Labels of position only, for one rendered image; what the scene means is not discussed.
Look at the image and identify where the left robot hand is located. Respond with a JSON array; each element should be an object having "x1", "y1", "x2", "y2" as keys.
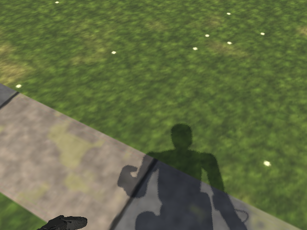
[{"x1": 36, "y1": 215, "x2": 87, "y2": 230}]

